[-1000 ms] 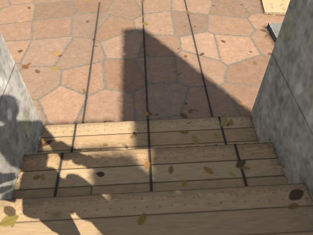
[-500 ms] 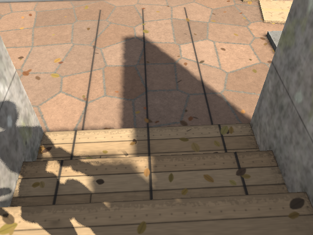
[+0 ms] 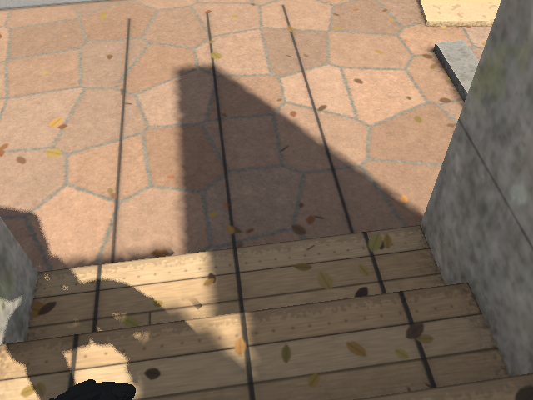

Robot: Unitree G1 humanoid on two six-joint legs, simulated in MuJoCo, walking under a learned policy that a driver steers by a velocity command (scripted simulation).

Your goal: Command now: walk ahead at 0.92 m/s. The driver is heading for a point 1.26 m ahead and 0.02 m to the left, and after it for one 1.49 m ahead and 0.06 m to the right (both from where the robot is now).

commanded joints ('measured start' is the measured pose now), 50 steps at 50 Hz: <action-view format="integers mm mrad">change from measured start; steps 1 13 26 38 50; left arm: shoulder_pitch -60 297 516 397 36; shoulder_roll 112 110 88 89 30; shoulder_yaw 30 70 43 48 52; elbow -74 97 188 133 79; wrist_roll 1 -1 -13 6 -1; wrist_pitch -12 -79 -106 -58 -26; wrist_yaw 7 54 96 138 34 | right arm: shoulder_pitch -63 -232 -521 86 -15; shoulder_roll -203 -85 -78 -194 -78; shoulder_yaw -34 -13 -20 -94 -44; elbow -51 -214 -290 -135 -65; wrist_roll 1 -19 -32 -27 -31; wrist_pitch -5 68 46 38 -11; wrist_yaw -3 14 79 -7 -24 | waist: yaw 73 28 115 -34 3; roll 43 -59 29 34 65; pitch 126 49 68 -149 136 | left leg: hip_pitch -161 -760 -689 169 -563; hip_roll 261 172 104 493 153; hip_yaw -21 -148 10 -482 -62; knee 5 1054 547 442 658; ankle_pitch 657 49 904 286 88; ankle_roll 148 56 81 366 148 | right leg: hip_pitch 155 348 431 -470 323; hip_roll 57 -101 -6 55 25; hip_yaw -35 319 63 207 -36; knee -104 -566 -256 1155 -139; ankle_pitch -12 -451 -123 -515 483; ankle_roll -46 -131 -94 -56 -13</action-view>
